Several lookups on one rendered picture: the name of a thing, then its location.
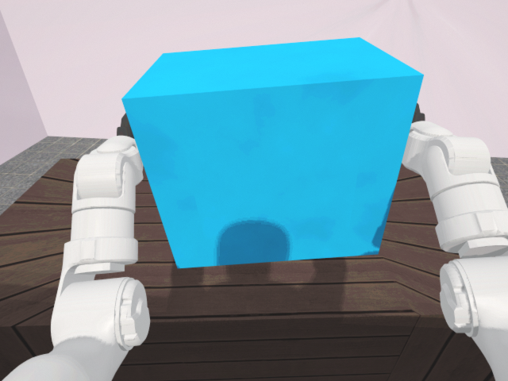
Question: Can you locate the right robot forearm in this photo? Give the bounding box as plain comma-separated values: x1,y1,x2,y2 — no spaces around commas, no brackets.
402,121,508,259

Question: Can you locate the robot left upper arm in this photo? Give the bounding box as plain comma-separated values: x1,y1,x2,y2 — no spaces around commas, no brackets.
2,277,150,381

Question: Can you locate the pedestal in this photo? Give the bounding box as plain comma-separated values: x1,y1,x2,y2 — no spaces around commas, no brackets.
0,159,495,381

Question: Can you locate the robot right upper arm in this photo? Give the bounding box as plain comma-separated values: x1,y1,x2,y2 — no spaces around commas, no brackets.
440,256,508,381

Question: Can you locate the right robot hand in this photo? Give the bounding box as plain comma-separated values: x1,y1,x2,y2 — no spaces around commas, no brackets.
412,103,425,123

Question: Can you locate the left robot forearm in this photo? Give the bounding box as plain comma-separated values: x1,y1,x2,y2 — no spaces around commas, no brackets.
51,136,144,346

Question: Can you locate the left robot hand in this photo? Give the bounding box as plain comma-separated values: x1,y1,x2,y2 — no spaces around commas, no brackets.
117,113,134,139

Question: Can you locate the carton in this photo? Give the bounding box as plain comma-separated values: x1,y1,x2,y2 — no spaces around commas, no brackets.
121,37,424,268

